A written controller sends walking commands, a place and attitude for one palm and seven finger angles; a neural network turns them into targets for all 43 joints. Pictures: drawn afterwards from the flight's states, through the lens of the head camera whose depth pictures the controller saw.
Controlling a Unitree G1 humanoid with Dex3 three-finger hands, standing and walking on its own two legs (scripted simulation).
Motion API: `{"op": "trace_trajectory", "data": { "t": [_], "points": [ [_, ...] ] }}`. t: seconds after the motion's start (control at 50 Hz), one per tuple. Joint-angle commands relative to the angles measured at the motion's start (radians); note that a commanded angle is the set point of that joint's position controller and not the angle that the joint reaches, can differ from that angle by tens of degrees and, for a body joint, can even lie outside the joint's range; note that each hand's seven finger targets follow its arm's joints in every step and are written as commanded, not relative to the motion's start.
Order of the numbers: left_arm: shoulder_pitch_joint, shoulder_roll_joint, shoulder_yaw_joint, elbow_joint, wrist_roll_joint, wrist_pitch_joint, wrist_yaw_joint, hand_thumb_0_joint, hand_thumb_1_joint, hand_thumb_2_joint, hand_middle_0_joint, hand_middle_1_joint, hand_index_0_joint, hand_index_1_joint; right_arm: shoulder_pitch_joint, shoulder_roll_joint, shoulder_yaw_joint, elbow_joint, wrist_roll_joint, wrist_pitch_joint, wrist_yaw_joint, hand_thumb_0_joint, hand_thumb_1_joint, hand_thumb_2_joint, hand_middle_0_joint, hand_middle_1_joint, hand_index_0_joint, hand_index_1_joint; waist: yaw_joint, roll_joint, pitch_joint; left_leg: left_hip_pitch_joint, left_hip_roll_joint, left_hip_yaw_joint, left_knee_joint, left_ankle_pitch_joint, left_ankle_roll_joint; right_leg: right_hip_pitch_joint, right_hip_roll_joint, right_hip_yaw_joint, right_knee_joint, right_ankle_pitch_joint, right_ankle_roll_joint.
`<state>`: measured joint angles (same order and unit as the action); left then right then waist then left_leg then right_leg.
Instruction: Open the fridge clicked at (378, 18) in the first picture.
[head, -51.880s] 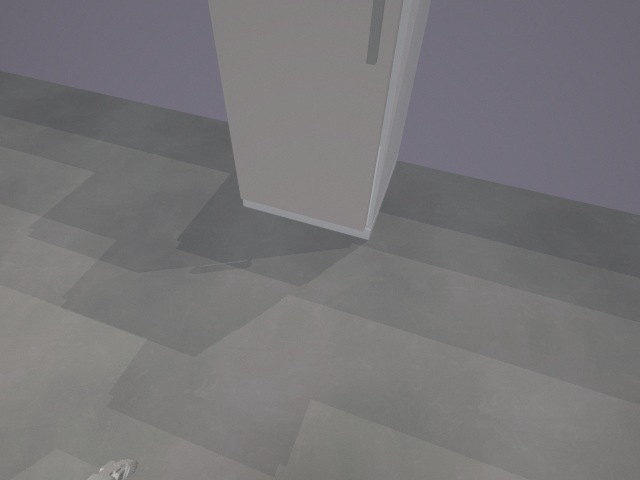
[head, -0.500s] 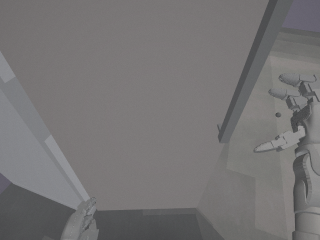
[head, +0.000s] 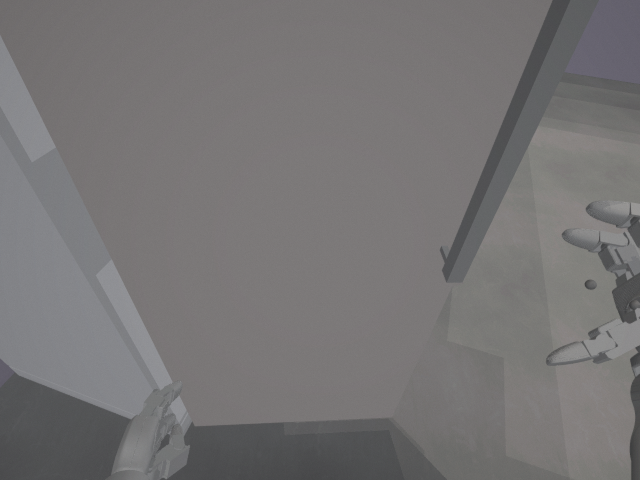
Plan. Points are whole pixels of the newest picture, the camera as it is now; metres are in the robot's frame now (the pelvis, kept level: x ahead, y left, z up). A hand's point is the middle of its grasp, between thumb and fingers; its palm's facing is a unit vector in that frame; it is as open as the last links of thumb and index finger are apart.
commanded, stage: slip the hand off the handle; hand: right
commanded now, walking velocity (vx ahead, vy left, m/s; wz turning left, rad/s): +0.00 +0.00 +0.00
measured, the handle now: (496, 149) +0.43 -0.19 +0.24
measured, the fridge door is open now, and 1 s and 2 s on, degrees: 69 69 69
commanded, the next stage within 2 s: draw the hand back to the body in 0.04 s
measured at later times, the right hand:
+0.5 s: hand (621, 309) +0.24 -0.27 +0.19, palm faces +0.11 +0.99 -0.05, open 14.7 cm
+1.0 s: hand out of the picture +0.20 -0.29 +0.17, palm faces +0.47 +0.83 -0.31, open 12.4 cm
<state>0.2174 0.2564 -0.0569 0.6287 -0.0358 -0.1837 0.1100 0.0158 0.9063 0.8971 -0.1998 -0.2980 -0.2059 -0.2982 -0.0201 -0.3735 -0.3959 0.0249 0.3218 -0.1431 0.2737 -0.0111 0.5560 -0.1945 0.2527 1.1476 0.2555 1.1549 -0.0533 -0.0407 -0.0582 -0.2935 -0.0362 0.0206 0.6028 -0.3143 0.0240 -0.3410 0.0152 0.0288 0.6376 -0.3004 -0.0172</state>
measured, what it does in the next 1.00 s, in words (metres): stands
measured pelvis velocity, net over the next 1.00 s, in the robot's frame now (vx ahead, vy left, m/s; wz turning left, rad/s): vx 0.00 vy -0.02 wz -0.01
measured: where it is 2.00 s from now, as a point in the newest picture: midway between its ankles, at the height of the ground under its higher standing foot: outside the picture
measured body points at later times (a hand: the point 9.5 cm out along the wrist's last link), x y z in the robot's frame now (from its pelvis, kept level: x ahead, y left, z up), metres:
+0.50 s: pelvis +0.01 -0.01 +0.01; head -0.03 +0.01 +0.45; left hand +0.23 +0.20 -0.04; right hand +0.22 -0.32 +0.20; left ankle +0.00 +0.10 -0.73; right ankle +0.02 -0.11 -0.73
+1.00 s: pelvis +0.00 -0.02 +0.01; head -0.02 -0.01 +0.46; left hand +0.19 +0.19 -0.07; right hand +0.17 -0.33 +0.19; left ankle +0.00 +0.10 -0.73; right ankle +0.02 -0.11 -0.73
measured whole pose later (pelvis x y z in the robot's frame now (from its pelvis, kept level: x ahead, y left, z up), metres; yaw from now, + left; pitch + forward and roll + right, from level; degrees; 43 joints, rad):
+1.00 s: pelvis +0.00 -0.02 +0.01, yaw +0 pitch -4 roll +1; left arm 0.22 0.23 -0.06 0.68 0.01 -0.17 0.09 0.02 0.90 0.90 -0.20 -0.30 -0.21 -0.30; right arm 0.35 -0.34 -0.32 -0.35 0.10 -0.02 -0.10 -0.01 0.06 -0.43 0.23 0.86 0.24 0.87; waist -0.08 -0.05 0.00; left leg -0.12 -0.01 0.01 0.45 -0.25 -0.01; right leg -0.17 0.04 0.02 0.49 -0.24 -0.05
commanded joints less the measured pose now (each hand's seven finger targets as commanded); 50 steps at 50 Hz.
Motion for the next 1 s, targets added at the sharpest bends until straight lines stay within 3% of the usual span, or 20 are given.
{"op": "trace_trajectory", "data": {
  "t": [0.0,0.08,0.14,0.16,0.18,0.28,0.32,0.4,0.42,0.52,0.56,0.64,0.66,0.68,0.7,0.74,0.78,0.82,0.92,0.98],
  "points": [
    [-0.130,0.111,0.044,-0.168,0.003,-0.074,0.007,0.000,0.900,0.900,-0.200,-0.300,-0.200,-0.300,-0.198,-0.254,-0.150,-0.293,0.042,-0.069,-0.018,0.000,0.550,-0.200,0.250,1.150,0.250,1.150,-0.028,0.021,-0.156,0.040,0.030,-0.041,-0.111,0.128,-0.011,0.066,0.001,-0.005,-0.079,0.112,-0.010],
    [-0.120,0.104,0.041,-0.167,0.005,-0.085,0.000,0.000,0.900,0.900,-0.200,-0.300,-0.200,-0.300,-0.159,-0.220,-0.115,-0.339,0.029,-0.088,-0.016,0.000,0.550,-0.200,0.250,1.150,0.250,1.150,-0.018,-0.030,-0.145,0.020,0.024,-0.031,-0.094,0.182,-0.010,0.081,0.004,-0.008,-0.073,0.145,-0.010],
    [-0.113,0.108,0.040,-0.152,0.000,-0.091,0.010,0.000,0.900,0.900,-0.200,-0.300,-0.200,-0.300,-0.190,-0.201,-0.082,-0.315,0.029,-0.072,-0.004,0.000,0.550,-0.200,0.250,1.150,0.250,1.150,0.003,-0.012,-0.096,-0.011,0.023,-0.029,-0.107,0.141,-0.013,0.068,0.000,0.000,-0.074,0.109,-0.010],
    [-0.134,0.122,0.036,-0.151,-0.026,-0.092,0.023,0.000,0.900,0.900,-0.200,-0.300,-0.200,-0.300,-0.125,-0.230,-0.084,-0.184,0.059,0.079,0.028,0.000,0.550,-0.200,0.250,1.150,0.250,1.150,-0.013,-0.031,-0.114,0.033,0.037,-0.046,-0.134,0.121,-0.012,0.065,-0.008,0.002,-0.098,0.072,-0.014],
    [-0.149,0.116,0.032,-0.173,-0.034,-0.092,0.033,0.000,0.900,0.900,-0.200,-0.300,-0.200,-0.300,-0.192,-0.224,-0.070,-0.312,0.065,0.145,0.045,0.000,0.550,-0.200,0.250,1.150,0.250,1.150,-0.013,-0.059,-0.144,0.051,0.041,-0.039,-0.144,0.128,-0.017,0.097,-0.003,0.004,-0.106,0.088,-0.019],
    [-0.177,0.117,0.019,-0.192,-0.040,-0.099,0.044,0.000,0.900,0.900,-0.200,-0.300,-0.200,-0.300,-0.157,-0.288,-0.117,-0.381,0.078,0.362,0.077,0.000,0.550,-0.200,0.250,1.150,0.250,1.150,-0.030,-0.025,-0.168,0.092,0.044,-0.031,-0.144,0.231,-0.022,0.140,-0.008,0.024,-0.112,0.185,-0.024],
    [-0.188,0.106,0.014,-0.205,-0.039,-0.101,0.035,0.000,0.900,0.900,-0.200,-0.300,-0.200,-0.300,-0.151,-0.291,-0.139,-0.457,0.086,0.380,0.075,0.000,0.550,-0.200,0.250,1.150,0.250,1.150,-0.034,-0.005,-0.188,0.111,0.040,-0.017,-0.132,0.284,-0.019,0.161,-0.006,0.028,-0.111,0.233,-0.021],
    [-0.181,0.104,0.017,-0.194,-0.030,-0.103,0.014,0.000,0.900,0.900,-0.200,-0.300,-0.200,-0.300,-0.032,-0.271,-0.195,-0.444,0.112,0.352,0.048,0.000,0.550,-0.200,0.250,1.150,0.250,1.150,-0.046,0.030,-0.140,0.093,0.020,0.002,-0.136,0.291,-0.012,0.167,-0.008,0.030,-0.119,0.247,-0.010],
    [-0.174,0.104,0.017,-0.186,-0.033,-0.098,0.010,0.000,0.900,0.900,-0.200,-0.300,-0.200,-0.300,-0.031,-0.248,-0.181,-0.424,0.114,0.354,0.045,0.000,0.550,-0.200,0.250,1.150,0.250,1.150,-0.033,0.044,-0.112,0.071,0.019,0.012,-0.138,0.274,-0.013,0.160,-0.010,0.029,-0.127,0.236,-0.009],
    [-0.181,0.105,0.017,-0.193,-0.038,-0.084,-0.001,0.000,0.900,0.900,-0.200,-0.300,-0.200,-0.300,-0.018,-0.176,-0.083,-0.475,0.075,0.414,0.032,0.000,0.550,-0.200,0.250,1.150,0.250,1.150,-0.022,-0.082,-0.067,0.033,0.018,0.023,-0.145,0.195,-0.004,0.173,-0.014,0.033,-0.155,0.191,0.000],
    [-0.180,0.105,0.017,-0.200,-0.036,-0.080,0.002,0.000,0.900,0.900,-0.200,-0.300,-0.200,-0.300,-0.033,-0.183,-0.070,-0.525,0.060,0.430,0.025,0.000,0.514,-0.218,0.249,1.129,0.249,1.129,-0.018,-0.060,-0.071,0.034,0.015,0.026,-0.151,0.166,-0.004,0.178,-0.016,0.042,-0.164,0.172,-0.002],
    [-0.185,0.100,0.014,-0.208,-0.026,-0.088,0.009,0.000,0.900,0.900,-0.200,-0.300,-0.200,-0.300,-0.041,-0.222,-0.101,-0.630,0.050,0.396,0.008,0.000,0.369,-0.287,0.244,1.044,0.244,1.044,-0.026,-0.042,-0.108,0.055,0.011,0.028,-0.154,0.156,0.000,0.202,-0.013,0.049,-0.171,0.180,-0.006],
    [-0.201,0.100,0.023,-0.199,0.024,-0.105,-0.002,0.000,0.900,0.900,-0.200,-0.300,-0.200,-0.300,-0.091,-0.344,-0.146,-0.741,-0.117,0.260,-0.174,0.000,0.332,-0.305,0.242,1.023,0.242,1.023,-0.037,-0.051,-0.043,0.044,0.016,-0.013,-0.214,0.129,-0.001,0.155,0.002,0.046,-0.179,0.153,-0.004],
    [-0.180,0.091,0.017,-0.163,0.035,-0.107,-0.004,0.000,0.900,0.900,-0.200,-0.300,-0.200,-0.300,0.068,-0.237,-0.103,-0.588,-0.125,0.224,-0.244,0.000,0.296,-0.322,0.241,1.001,0.241,1.001,-0.025,-0.014,0.015,0.028,0.026,0.002,-0.205,0.091,0.004,0.131,-0.009,0.047,-0.196,0.097,0.006],
    [-0.175,0.101,0.022,-0.159,0.034,-0.099,-0.010,0.000,0.900,0.900,-0.200,-0.300,-0.200,-0.300,0.119,-0.224,-0.098,-0.584,-0.134,0.209,-0.276,0.000,0.260,-0.340,0.240,0.980,0.240,0.980,-0.035,0.028,0.012,0.046,0.028,0.001,-0.211,0.082,0.005,0.119,-0.014,0.056,-0.209,0.077,0.006],
    [-0.171,0.082,0.023,-0.151,0.032,-0.073,-0.013,0.000,0.900,0.900,-0.200,-0.300,-0.200,-0.300,0.144,-0.185,-0.065,-0.589,-0.164,0.163,-0.315,0.000,0.188,-0.375,0.237,0.938,0.237,0.938,-0.023,-0.015,0.001,0.069,0.039,-0.005,-0.208,0.072,0.002,0.144,-0.022,0.039,-0.216,0.066,0.001],
    [-0.163,0.081,0.027,-0.142,0.034,-0.065,-0.016,0.000,0.900,0.900,-0.200,-0.300,-0.200,-0.300,0.158,-0.170,-0.049,-0.594,-0.184,0.120,-0.340,0.000,0.115,-0.410,0.235,0.895,0.235,0.895,-0.020,-0.111,-0.010,0.089,0.045,-0.009,-0.208,0.066,0.004,0.161,-0.021,0.036,-0.235,0.036,0.004],
    [-0.159,0.088,0.035,-0.139,0.037,-0.064,-0.018,0.000,0.900,0.900,-0.200,-0.300,-0.200,-0.300,0.185,-0.154,-0.023,-0.612,-0.202,0.089,-0.358,0.000,0.043,-0.445,0.232,0.853,0.232,0.853,-0.015,-0.102,-0.045,0.111,0.044,-0.011,-0.217,0.083,0.002,0.191,-0.026,0.034,-0.245,0.052,-0.002],
    [-0.168,0.094,0.045,-0.128,0.043,-0.053,-0.011,0.000,0.900,0.900,-0.200,-0.300,-0.200,-0.300,0.201,-0.162,-0.015,-0.585,-0.225,0.050,-0.384,0.000,-0.139,-0.533,0.226,0.746,0.226,0.746,-0.013,0.022,-0.007,0.124,0.040,-0.003,-0.245,0.080,-0.006,0.192,-0.027,0.033,-0.273,0.070,-0.012],
    [-0.170,0.090,0.049,-0.120,0.045,-0.050,-0.009,0.000,0.900,0.900,-0.200,-0.300,-0.200,-0.300,0.212,-0.177,-0.036,-0.601,-0.237,0.025,-0.391,0.000,-0.248,-0.585,0.223,0.683,0.223,0.683,-0.021,-0.011,-0.016,0.143,0.040,-0.001,-0.242,0.107,-0.001,0.211,-0.026,0.033,-0.281,0.106,-0.008]
  ]
}}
